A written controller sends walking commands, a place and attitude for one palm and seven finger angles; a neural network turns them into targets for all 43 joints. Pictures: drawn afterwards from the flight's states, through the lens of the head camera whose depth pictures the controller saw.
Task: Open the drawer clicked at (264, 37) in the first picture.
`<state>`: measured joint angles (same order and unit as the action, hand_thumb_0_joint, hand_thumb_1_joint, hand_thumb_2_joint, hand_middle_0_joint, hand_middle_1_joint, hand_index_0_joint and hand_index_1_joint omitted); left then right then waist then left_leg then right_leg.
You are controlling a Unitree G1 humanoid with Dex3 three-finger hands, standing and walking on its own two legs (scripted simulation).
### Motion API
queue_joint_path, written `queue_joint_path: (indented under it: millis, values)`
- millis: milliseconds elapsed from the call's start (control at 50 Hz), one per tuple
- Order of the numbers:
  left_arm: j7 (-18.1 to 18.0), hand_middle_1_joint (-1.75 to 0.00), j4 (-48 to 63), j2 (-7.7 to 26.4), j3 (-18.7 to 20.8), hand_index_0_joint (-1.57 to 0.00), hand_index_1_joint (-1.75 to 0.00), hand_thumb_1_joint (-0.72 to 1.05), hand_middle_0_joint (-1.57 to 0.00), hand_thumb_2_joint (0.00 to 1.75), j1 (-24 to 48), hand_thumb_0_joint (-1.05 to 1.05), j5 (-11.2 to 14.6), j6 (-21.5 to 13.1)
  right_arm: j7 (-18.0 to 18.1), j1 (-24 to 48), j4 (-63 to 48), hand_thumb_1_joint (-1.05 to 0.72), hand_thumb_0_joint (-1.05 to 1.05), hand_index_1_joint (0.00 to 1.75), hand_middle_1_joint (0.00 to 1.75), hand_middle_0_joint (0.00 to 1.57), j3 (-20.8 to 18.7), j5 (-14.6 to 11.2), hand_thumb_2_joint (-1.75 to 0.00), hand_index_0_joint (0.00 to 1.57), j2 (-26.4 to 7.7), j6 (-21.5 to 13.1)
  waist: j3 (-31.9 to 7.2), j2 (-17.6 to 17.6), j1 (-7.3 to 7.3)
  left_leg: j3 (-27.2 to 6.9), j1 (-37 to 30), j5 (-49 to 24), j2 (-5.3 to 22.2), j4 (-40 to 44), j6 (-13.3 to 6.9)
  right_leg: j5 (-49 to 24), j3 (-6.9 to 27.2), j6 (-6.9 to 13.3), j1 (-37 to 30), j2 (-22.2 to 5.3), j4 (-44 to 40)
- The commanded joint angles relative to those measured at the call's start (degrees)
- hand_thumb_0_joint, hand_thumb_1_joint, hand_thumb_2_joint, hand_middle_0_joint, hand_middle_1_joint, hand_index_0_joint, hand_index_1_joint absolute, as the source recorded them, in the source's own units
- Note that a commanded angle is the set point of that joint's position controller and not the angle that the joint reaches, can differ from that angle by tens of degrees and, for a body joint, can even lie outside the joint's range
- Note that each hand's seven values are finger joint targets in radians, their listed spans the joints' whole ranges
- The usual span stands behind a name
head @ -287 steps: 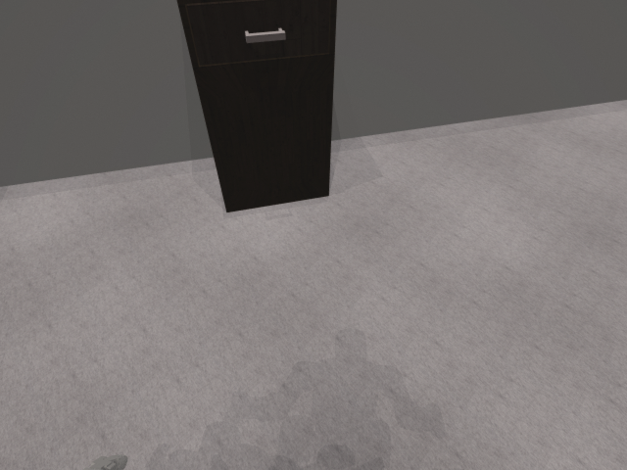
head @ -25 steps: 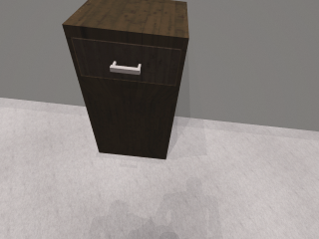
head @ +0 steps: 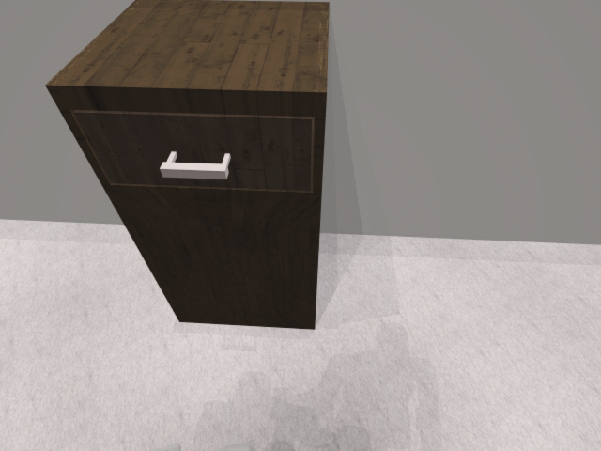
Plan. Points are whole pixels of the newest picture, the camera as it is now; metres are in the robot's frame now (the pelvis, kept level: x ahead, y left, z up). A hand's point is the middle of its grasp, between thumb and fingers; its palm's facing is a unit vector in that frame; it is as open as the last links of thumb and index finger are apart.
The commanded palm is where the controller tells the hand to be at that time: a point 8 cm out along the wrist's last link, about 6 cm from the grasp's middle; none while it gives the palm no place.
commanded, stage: take the last steps up to it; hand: left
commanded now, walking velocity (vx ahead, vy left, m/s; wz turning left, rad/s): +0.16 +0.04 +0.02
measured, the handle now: (197, 164) +0.62 +0.23 +0.01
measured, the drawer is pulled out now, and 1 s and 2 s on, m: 0.00 0.00 0.00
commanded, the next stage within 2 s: come to a stop and stand still in 0.02 s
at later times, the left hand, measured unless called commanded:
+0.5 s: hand out of the picture +0.06 +0.20 -0.17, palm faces +0.02 -0.98 -0.20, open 7.3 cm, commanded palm none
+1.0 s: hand out of the picture +0.10 +0.12 -0.16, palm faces +0.04 -0.98 -0.22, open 7.2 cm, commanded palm none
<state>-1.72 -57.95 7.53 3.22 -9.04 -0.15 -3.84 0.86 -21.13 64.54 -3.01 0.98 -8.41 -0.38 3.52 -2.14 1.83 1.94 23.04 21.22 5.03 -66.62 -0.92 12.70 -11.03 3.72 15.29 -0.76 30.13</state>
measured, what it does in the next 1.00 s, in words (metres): steps on the spot: left foot, then right foot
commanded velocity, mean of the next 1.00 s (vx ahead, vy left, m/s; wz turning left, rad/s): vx -0.06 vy -0.03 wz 0.00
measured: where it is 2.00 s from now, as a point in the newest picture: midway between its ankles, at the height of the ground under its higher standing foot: outside the picture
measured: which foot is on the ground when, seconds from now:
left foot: up 0.00-0.22, down 0.24-0.64, up 0.66-0.86, down 0.88-1.00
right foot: down 0.00-0.30, up 0.32-0.62, down 0.64-1.00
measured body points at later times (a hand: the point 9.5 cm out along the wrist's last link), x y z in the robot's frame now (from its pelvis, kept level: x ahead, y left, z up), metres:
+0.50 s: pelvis +0.07 +0.02 +0.01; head +0.11 +0.03 +0.46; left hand +0.06 +0.26 -0.15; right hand +0.16 -0.20 -0.14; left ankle +0.13 +0.14 -0.73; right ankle +0.02 -0.09 -0.69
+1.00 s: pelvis +0.04 -0.06 +0.01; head +0.05 -0.06 +0.46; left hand +0.09 +0.17 -0.14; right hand +0.02 -0.27 -0.16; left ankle +0.03 +0.10 -0.73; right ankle +0.04 -0.12 -0.73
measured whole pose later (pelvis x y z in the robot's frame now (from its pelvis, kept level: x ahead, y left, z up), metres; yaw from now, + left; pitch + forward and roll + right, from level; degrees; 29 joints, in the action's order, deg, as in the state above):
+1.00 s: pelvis +0.04 -0.06 +0.01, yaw -1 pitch -1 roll +0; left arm -2.0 -61.8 9.4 1.3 -10.9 0.3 0.4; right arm 2.0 -16.7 66.3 -0.5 0.8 -7.9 1.2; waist 2.4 -0.5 0.0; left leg 1.0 9.6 14.5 4.2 -25.5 3.6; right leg 14.5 -7.2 4.3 10.5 1.9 25.9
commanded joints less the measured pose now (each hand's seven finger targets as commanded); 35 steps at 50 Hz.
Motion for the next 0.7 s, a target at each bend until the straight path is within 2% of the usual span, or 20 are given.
queue_joint_path:
  millis: [0,80,120,180,200,220,240,260,280,320,380,460,520,560,580,600,620,640,660,680]
  values:
    - [0.4,-0.30,0.3,6.1,0.2,-0.20,-0.30,0.90,-0.20,0.90,-5.3,0.00,-1.2,0.0,-0.8,-4.3,-2.9,-0.90,0.00,0.30,0.30,0.20,0.1,0.6,-0.90,0.20,0.4,0.4,0.7,7.7,0.43,1.1,-0.2,-4.4,2.3,9.6,1.9,-3.6,11.1,4.9,6.1,-14.8,-20.6]
    - [0.9,-0.30,-0.6,9.1,0.5,-0.20,-0.30,0.90,-0.20,0.90,-7.3,0.00,-1.3,0.2,-1.5,1.7,-5.5,-0.90,0.00,0.30,0.30,0.20,0.2,0.4,-0.90,0.20,-1.2,-0.3,0.4,8.5,-1.36,2.5,-0.1,-5.6,1.4,21.3,2.0,-0.3,11.9,5.8,1.1,-14.9,-20.4]
    - [0.8,-0.30,-1.2,9.2,0.5,-0.20,-0.30,0.90,-0.20,0.90,-7.7,0.00,-1.3,0.6,-1.3,4.8,-6.2,-0.90,0.00,0.30,0.30,0.20,0.5,0.3,-0.90,0.20,-1.8,-0.8,0.6,8.2,-2.12,2.3,-2.3,-5.4,0.6,26.5,2.1,-4.0,12.4,5.6,-0.2,-15.0,-18.5]
    - [0.3,-0.30,-2.0,7.5,-0.7,-0.20,-0.30,0.90,-0.20,0.90,-6.9,0.00,-0.7,1.8,-0.4,2.7,-4.5,-0.90,0.00,0.30,0.30,0.20,1.4,0.0,-0.90,0.20,-2.7,-1.3,-0.8,5.0,-0.23,1.4,-16.1,-17.7,0.0,41.1,2.8,-7.5,8.2,1.3,3.2,-10.2,-10.3]
    - [0.2,-0.30,-2.5,5.6,-1.3,-0.20,-0.30,0.90,-0.20,0.90,-9.6,0.00,-0.5,2.2,-0.1,1.8,-4.1,-0.90,0.00,0.30,0.30,0.20,1.3,0.0,-0.90,0.20,-5.2,-2.0,-3.5,-1.7,-1.16,-2.5,-19.2,-28.5,4.0,43.2,1.8,-5.5,7.7,-1.1,2.6,-7.1,-6.0]
    - [-0.1,-0.30,-2.8,4.7,-1.6,-0.20,-0.30,0.90,-0.20,0.90,-11.6,0.00,-0.3,2.6,0.2,2.9,-4.6,-0.90,0.00,0.30,0.30,0.20,1.2,0.0,-0.90,0.20,-8.0,-1.8,-3.3,-5.0,-2.25,-6.4,-16.9,-34.9,8.9,44.2,-1.0,1.3,6.4,-3.0,0.7,-5.1,-5.4]
    - [-0.2,-0.30,-3.3,4.3,-1.9,-0.20,-0.30,0.90,-0.20,0.90,-13.3,0.00,-0.5,3.0,0.6,4.8,-4.9,-0.90,0.00,0.30,0.30,0.20,1.0,-0.1,-0.90,0.20,-9.1,-1.5,-2.4,-4.5,-3.12,-7.2,-15.4,-37.4,11.5,44.5,-2.7,4.5,6.2,-3.9,-0.3,-4.4,-4.9]
    - [-0.3,-0.30,-4.4,4.7,-2.0,-0.20,-0.30,0.90,-0.20,0.90,-13.2,0.00,-0.2,3.6,1.1,6.5,-4.6,-0.90,0.00,0.30,0.30,0.20,1.1,-0.4,-0.90,0.20,-8.9,-1.4,-3.2,-9.3,-2.85,-8.4,-14.8,-40.6,11.7,47.2,-3.7,5.0,4.9,-5.1,-2.1,-4.0,-2.7]
    - [-0.3,-0.30,-4.1,5.9,-1.8,-0.20,-0.30,0.90,-0.20,0.90,-12.6,0.00,-0.2,4.1,1.5,7.1,-4.7,-0.90,0.00,0.30,0.30,0.20,0.9,-0.6,-0.90,0.20,-9.4,-0.9,-2.0,-10.4,-2.54,-8.7,-13.6,-42.4,12.2,48.7,-4.7,7.4,5.3,-5.2,-2.5,-3.6,0.5]
    - [-0.1,-0.30,-3.3,7.0,-1.5,-0.20,-0.30,0.90,-0.20,0.90,-12.6,0.00,-0.5,5.1,2.3,7.2,-5.0,-0.90,0.00,0.30,0.30,0.20,0.0,-0.5,-0.90,0.20,-10.4,-0.4,-2.2,-9.7,-1.93,-9.5,-16.7,-48.3,14.0,48.9,-7.2,13.1,7.0,-5.0,2.4,-3.5,8.4]
    - [0.0,-0.30,-1.7,7.2,-0.5,-0.20,-0.30,0.90,-0.20,0.90,-11.9,0.00,-0.9,5.8,2.8,7.1,-5.8,-0.90,0.00,0.30,0.30,0.20,-1.5,-0.2,-0.90,0.20,-12.2,0.5,-6.8,-6.3,-1.07,-9.0,-20.9,-54.3,16.8,46.2,-10.3,18.3,9.8,-5.2,7.5,-3.2,21.3]
    - [0.3,-0.30,0.7,5.4,0.3,-0.20,-0.30,0.90,-0.20,0.90,-10.6,0.00,-0.9,6.0,2.3,9.3,-7.5,-0.90,0.00,0.30,0.30,0.20,-2.3,0.2,-0.90,0.20,-11.7,0.9,-10.2,-4.6,-1.12,-6.4,-20.4,-44.7,15.4,45.3,-10.0,16.7,10.0,-5.6,9.0,-2.8,23.2]
    - [0.4,-0.30,1.2,4.5,0.2,-0.20,-0.30,0.90,-0.20,0.90,-10.8,0.00,-0.7,5.8,1.6,11.2,-8.0,-0.90,0.00,0.30,0.30,0.20,-2.3,0.4,-0.90,0.20,-11.3,1.0,-9.2,-7.9,-1.54,-5.5,-14.4,-31.3,13.3,46.9,-8.2,14.2,8.2,-5.0,3.1,-2.6,13.9]
    - [0.4,-0.30,0.1,4.8,0.2,-0.20,-0.30,0.90,-0.20,0.90,-13.4,0.00,-0.8,5.5,1.0,12.3,-8.1,-0.90,0.00,0.30,0.30,0.20,-2.1,0.2,-0.90,0.20,-10.7,1.3,-7.6,-6.8,-3.18,-4.6,-8.4,-19.6,10.7,45.8,-5.8,6.3,6.6,-4.8,-3.9,-1.8,3.0]
    - [0.3,-0.30,-0.5,6.1,0.3,-0.20,-0.30,0.90,-0.20,0.90,-15.4,0.00,-1.1,5.1,0.8,12.7,-8.2,-0.90,0.00,0.30,0.30,0.20,-2.0,-0.1,-0.90,0.20,-9.6,1.5,-6.7,-2.8,-4.31,-2.8,-5.0,-12.3,7.7,42.0,-3.2,0.2,7.8,-4.9,-7.5,-2.8,-5.6]
    - [0.0,-0.30,0.1,10.2,0.5,-0.20,-0.30,0.90,-0.20,0.90,-13.4,0.00,-1.7,4.5,0.4,11.1,-8.6,-0.90,0.00,0.30,0.30,0.20,-1.5,-0.7,-0.90,0.20,-5.8,1.8,-4.4,9.5,-2.96,1.3,-0.5,-1.6,1.6,34.8,0.6,1.8,18.5,-2.4,-6.1,-10.9,-13.8]
    - [0.0,-0.30,1.6,13.5,0.6,-0.20,-0.30,0.90,-0.20,0.90,-9.0,0.00,-1.6,4.5,-0.2,12.3,-9.9,-0.90,0.00,0.30,0.30,0.20,-0.7,-0.6,-0.90,0.20,-3.5,2.4,-0.7,17.1,-2.51,2.5,-0.2,5.6,-1.8,29.2,2.0,7.1,24.3,1.7,2.1,-18.2,-18.9]
    - [-0.1,-0.30,2.5,13.4,0.5,-0.20,-0.30,0.90,-0.20,0.90,-7.4,0.00,-1.6,4.5,-0.3,14.2,-10.4,-0.90,0.00,0.30,0.30,0.20,-0.8,-0.3,-0.90,0.20,-4.5,3.1,-0.3,16.7,-3.50,-0.1,-2.6,6.9,-1.4,23.9,1.5,12.3,25.7,3.9,8.0,-18.5,-21.1]
    - [-0.3,-0.30,2.5,12.7,0.6,-0.20,-0.30,0.90,-0.20,0.90,-4.7,0.00,-1.6,4.4,-0.2,13.8,-9.6,-0.90,0.00,0.30,0.30,0.20,-0.7,0.0,-0.90,0.20,-4.5,3.2,2.3,16.8,-2.58,-1.6,-2.2,4.8,-1.2,21.3,0.9,12.2,25.0,4.4,9.6,-16.9,-20.7]
    - [-0.3,-0.30,2.4,11.4,0.2,-0.20,-0.30,0.90,-0.20,0.90,-2.8,0.00,-1.5,4.3,-0.2,11.6,-8.0,-0.90,0.00,0.30,0.30,0.20,-0.7,-0.1,-0.90,0.20,-4.9,3.1,2.5,13.9,-1.60,-2.0,-2.9,2.7,-1.2,19.6,0.6,9.9,22.2,4.5,9.0,-15.2,-19.4]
